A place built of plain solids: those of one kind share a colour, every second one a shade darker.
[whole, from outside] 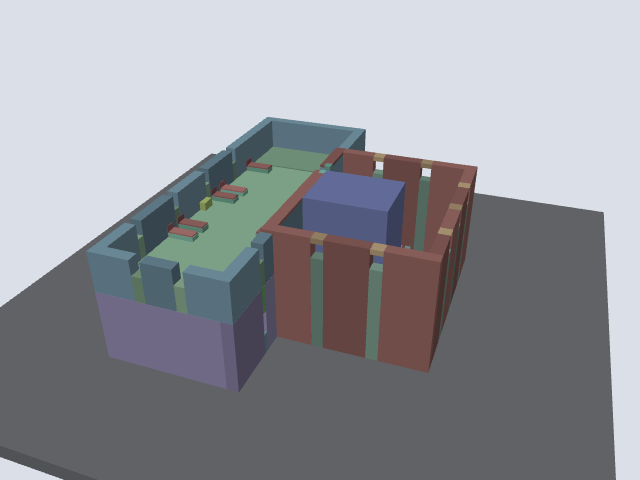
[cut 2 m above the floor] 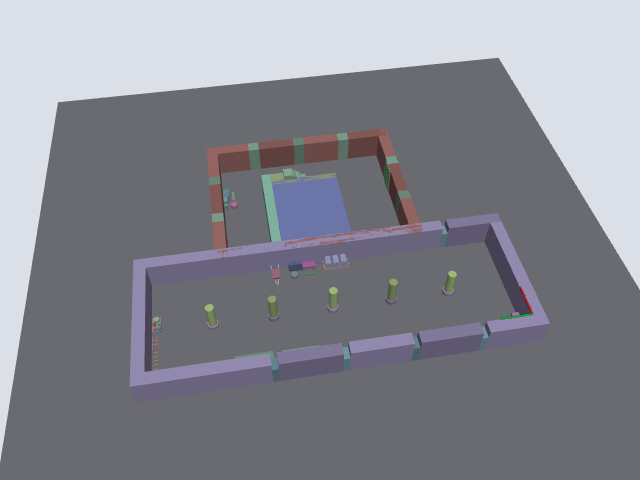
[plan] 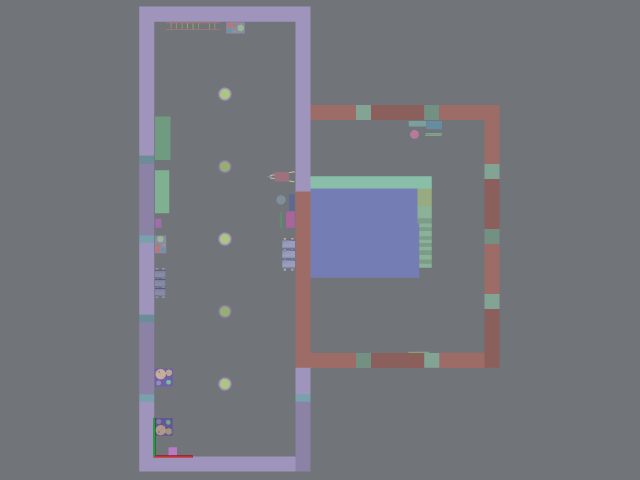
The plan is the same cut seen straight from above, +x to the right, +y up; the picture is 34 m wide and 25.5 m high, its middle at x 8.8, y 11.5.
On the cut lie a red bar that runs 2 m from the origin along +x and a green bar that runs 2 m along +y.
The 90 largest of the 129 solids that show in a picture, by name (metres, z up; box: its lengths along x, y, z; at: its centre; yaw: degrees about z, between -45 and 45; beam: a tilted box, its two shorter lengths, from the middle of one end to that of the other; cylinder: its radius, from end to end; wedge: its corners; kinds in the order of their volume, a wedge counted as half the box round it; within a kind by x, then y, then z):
{
 "wall_vestibule_1": {"box": [0.8, 9.38, 8.25], "at": [7.9, 9.39, 3.83]},
 "wall_vestibule_2": {"box": [0.8, 3.63, 8.25], "at": [7.9, 16.85, 3.83]},
 "wall_vestibule_3": {"box": [3.21, 0.8, 8.25], "at": [9.11, 5.1, 3.83]},
 "wall_vestibule_4": {"box": [3.21, 0.8, 8.25], "at": [9.11, 18.27, 3.83]},
 "wall_vestibule_5": {"box": [2.82, 0.8, 8.25], "at": [12.92, 5.1, 3.83]},
 "wall_vestibule_6": {"box": [2.82, 0.8, 8.25], "at": [12.92, 18.27, 3.83]},
 "wall_vestibule_7": {"box": [3.21, 0.8, 8.25], "at": [16.74, 5.1, 3.83]},
 "wall_vestibule_8": {"box": [3.21, 0.8, 8.25], "at": [16.74, 18.27, 3.83]},
 "wall_vestibule_9": {"box": [0.8, 3.13, 8.25], "at": [17.94, 6.27, 3.83]},
 "wall_vestibule_10": {"box": [0.8, 2.65, 8.25], "at": [17.94, 9.96, 3.83]},
 "wall_vestibule_11": {"box": [0.8, 2.65, 8.25], "at": [17.94, 13.41, 3.83]},
 "wall_vestibule_12": {"box": [0.8, 3.13, 8.25], "at": [17.94, 17.11, 3.83]},
 "wall_undercroft_1": {"box": [0.8, 3.71, 5.24], "at": [-0.4, 1.05, 2.32]},
 "wall_undercroft_2": {"box": [0.8, 3.82, 5.24], "at": [-0.4, 5.22, 2.32]},
 "wall_undercroft_3": {"box": [0.8, 3.82, 5.24], "at": [-0.4, 9.44, 2.32]},
 "wall_undercroft_4": {"box": [0.8, 3.82, 5.24], "at": [-0.4, 13.66, 2.32]},
 "wall_undercroft_5": {"box": [0.8, 7.93, 5.24], "at": [-0.4, 19.93, 2.32]},
 "wall_undercroft_6": {"box": [9.1, 0.8, 5.24], "at": [3.75, -0.4, 2.32]},
 "wall_undercroft_7": {"box": [9.1, 0.8, 5.24], "at": [3.75, 23.5, 2.32]},
 "wall_undercroft_8": {"box": [0.8, 3.71, 5.24], "at": [7.9, 1.05, 2.32]},
 "wall_undercroft_9": {"box": [0.8, 20.59, 5.24], "at": [7.9, 13.61, 2.32]},
 "wall_core_1": {"box": [5.78, 4.74, 8.0], "at": [11.19, 11.86, 3.95]},
 "wall_dorter_1": {"box": [0.8, 3.63, 2.8], "at": [-0.4, 1.02, 6.35]},
 "wall_dorter_2": {"box": [0.8, 3.67, 2.8], "at": [-0.4, 5.22, 6.35]},
 "wall_dorter_3": {"box": [0.8, 3.67, 2.8], "at": [-0.4, 9.44, 6.35]},
 "wall_dorter_4": {"box": [0.8, 3.67, 2.8], "at": [-0.4, 13.66, 6.35]},
 "wall_dorter_5": {"box": [0.8, 7.86, 2.8], "at": [-0.4, 19.97, 6.35]},
 "wall_dorter_6": {"box": [2.83, 0.8, 2.8], "at": [0.61, -0.4, 6.35]},
 "wall_dorter_7": {"box": [2.05, 0.8, 2.8], "at": [3.75, -0.4, 6.35]},
 "wall_dorter_8": {"box": [9.1, 0.8, 2.8], "at": [3.75, 23.5, 6.35]},
 "wall_dorter_9": {"box": [2.83, 0.8, 2.8], "at": [6.89, -0.4, 6.35]},
 "wall_dorter_10": {"box": [0.8, 3.63, 2.8], "at": [7.9, 1.02, 6.35]},
 "wall_dorter_11": {"box": [0.8, 10.85, 2.8], "at": [7.9, 8.81, 6.35]},
 "wall_dorter_12": {"box": [0.8, 9.01, 2.8], "at": [7.9, 19.39, 6.35]},
 "floor_dorter_1": {"box": [7.5, 23.1, 0.4], "at": [3.75, 11.55, 5.05]},
 "wall_vestibule_under_light_1": {"box": [0.8, 0.8, 6.9], "at": [11.11, 5.1, 3.15]},
 "wall_vestibule_under_light_2": {"box": [0.8, 0.8, 6.9], "at": [11.11, 18.27, 3.15]},
 "wall_vestibule_under_light_3": {"box": [0.8, 0.8, 6.9], "at": [14.73, 5.1, 3.15]},
 "wall_vestibule_under_light_4": {"box": [0.8, 0.8, 6.9], "at": [14.73, 18.27, 3.15]},
 "wall_vestibule_under_light_5": {"box": [0.8, 0.8, 6.9], "at": [17.94, 8.23, 3.15]},
 "wall_vestibule_under_light_6": {"box": [0.8, 0.8, 6.9], "at": [17.94, 11.69, 3.15]},
 "wall_vestibule_under_light_7": {"box": [0.8, 0.8, 6.9], "at": [17.94, 15.14, 3.15]},
 "wall_right_1": {"box": [0.45, 4.74, 8.25], "at": [13.85, 11.86, 3.83]},
 "mass_under_upper_1": {"box": [6.43, 0.66, 2.35], "at": [11.52, 14.56, 0.88]},
 "wall_dorter_under_light_1": {"box": [0.8, 0.55, 1.75], "at": [-0.4, 3.11, 5.83]},
 "wall_dorter_under_light_2": {"box": [0.8, 0.55, 1.75], "at": [-0.4, 7.33, 5.83]},
 "wall_dorter_under_light_3": {"box": [0.8, 0.55, 1.75], "at": [-0.4, 11.55, 5.83]},
 "wall_dorter_under_light_4": {"box": [0.8, 0.55, 1.75], "at": [-0.4, 15.77, 5.83]},
 "wall_dorter_under_light_5": {"box": [0.7, 0.8, 1.75], "at": [2.38, -0.4, 5.83]},
 "wall_dorter_under_light_6": {"box": [0.7, 0.8, 1.75], "at": [5.12, -0.4, 5.83]},
 "wall_dorter_under_light_7": {"box": [0.8, 0.55, 1.75], "at": [7.9, 3.11, 5.83]},
 "pier_undercroft_1": {"cylinder": 0.27, "from": [3.75, 3.85, 0.29], "to": [3.75, 3.85, 3.17]},
 "pier_undercroft_2": {"cylinder": 0.27, "from": [3.75, 7.7, 0.27], "to": [3.75, 7.7, 3.17]},
 "pier_undercroft_3": {"cylinder": 0.27, "from": [3.75, 11.55, 0.27], "to": [3.75, 11.55, 3.17]},
 "pier_undercroft_4": {"cylinder": 0.27, "from": [3.75, 15.4, 0.25], "to": [3.75, 15.4, 3.17]},
 "pier_undercroft_5": {"cylinder": 0.27, "from": [3.75, 19.25, 0.28], "to": [3.75, 19.25, 3.17]},
 "floor_dais_1": {"box": [7.5, 3.85, 0.1], "at": [3.75, 21.18, 5.3]},
 "wall_undercroft_under_light_1": {"box": [0.8, 0.4, 1.75], "at": [-0.4, 3.11, 0.57]},
 "wall_undercroft_under_light_2": {"box": [0.8, 0.4, 1.75], "at": [-0.4, 7.33, 0.57]},
 "wall_undercroft_under_light_3": {"box": [0.8, 0.4, 1.75], "at": [-0.4, 11.55, 0.57]},
 "wall_undercroft_under_light_4": {"box": [0.8, 0.4, 1.75], "at": [-0.4, 15.77, 0.57]},
 "wall_undercroft_under_light_5": {"box": [0.8, 0.4, 1.75], "at": [7.9, 3.11, 0.57]},
 "mass_under_head_1": {"box": [0.76, 1.57, 2.35], "at": [14.36, 13.45, 0.88]},
 "bed_frame_dorter_1": {"box": [1.85, 0.8, 0.33], "at": [0.96, 12.23, 5.41]},
 "bed_frame_dorter_2": {"box": [1.9, 0.76, 0.32], "at": [0.98, 6.24, 5.41]},
 "bed_frame_dorter_3": {"box": [1.92, 0.78, 0.35], "at": [0.99, 7.55, 5.42]},
 "bed_frame_dorter_4": {"box": [1.93, 0.87, 0.34], "at": [1.0, 18.13, 5.42]},
 "bed_frame_dorter_5": {"box": [1.97, 0.81, 0.3], "at": [1.02, 13.56, 5.4]},
 "wall_vestibule_over_light_1": {"box": [0.8, 0.8, 0.35], "at": [11.11, 5.1, 7.78]},
 "wall_vestibule_over_light_2": {"box": [0.8, 0.8, 0.35], "at": [11.11, 18.27, 7.78]},
 "wall_vestibule_over_light_3": {"box": [0.8, 0.8, 0.35], "at": [14.73, 5.1, 7.78]},
 "wall_vestibule_over_light_4": {"box": [0.8, 0.8, 0.35], "at": [14.73, 18.27, 7.78]},
 "wall_vestibule_over_light_5": {"box": [0.8, 0.8, 0.35], "at": [17.94, 8.23, 7.78]},
 "wall_vestibule_over_light_6": {"box": [0.8, 0.8, 0.35], "at": [17.94, 11.69, 7.78]},
 "wall_vestibule_over_light_7": {"box": [0.8, 0.8, 0.35], "at": [17.94, 15.14, 7.78]},
 "wall_wallhead_1": {"box": [0.45, 0.6, 3.0], "at": [8.07, 15.19, 6.45]},
 "bed_pallet_dorter_1": {"box": [1.73, 0.74, 0.11], "at": [0.99, 12.23, 5.63]},
 "bed_pallet_dorter_2": {"box": [1.78, 0.7, 0.11], "at": [1.01, 6.24, 5.63]},
 "bed_pallet_dorter_3": {"box": [1.8, 0.72, 0.11], "at": [1.02, 7.55, 5.65]},
 "bed_pallet_dorter_4": {"box": [1.81, 0.81, 0.11], "at": [1.03, 18.13, 5.64]},
 "bed_pallet_dorter_5": {"box": [1.85, 0.75, 0.11], "at": [1.05, 13.56, 5.61]},
 "wall_undercroft_over_light_1": {"box": [0.8, 0.4, 1.87], "at": [7.9, 3.11, 4.01]},
 "tub_stand_undercroft_1": {"box": [0.95, 0.95, 0.17], "at": [0.51, 1.57, 0.04]},
 "tub_stand_undercroft_2": {"box": [0.96, 0.96, 0.17], "at": [0.51, 4.2, 0.04]},
 "chest_dorter_1": {"box": [0.46, 0.99, 0.6], "at": [0.26, 10.64, 5.55]},
 "pier_undercroft_base_1": {"cylinder": 0.35, "from": [3.75, 3.85, 0.0], "to": [3.75, 3.85, 0.29]},
 "pier_undercroft_base_2": {"cylinder": 0.35, "from": [3.75, 19.25, 0.0], "to": [3.75, 19.25, 0.28]},
 "door_leaf_far_1": {"box": [1.1, 0.06, 2.15], "at": [14.05, 5.54, 1.02]},
 "table_top_undercroft_1": {"box": [0.83, 2.32, 0.06], "at": [0.44, 16.9, 0.74]},
 "treadb_1": {"wedge": [[13.98, 12.65, 1.88], [13.98, 12.65, 2.35], [13.98, 13.29, 1.88], [13.98, 13.29, 2.35], [14.73, 12.65, 1.88], [14.73, 12.65, 2.35], [14.73, 13.29, 1.88], [14.73, 13.29, 2.35]]}
}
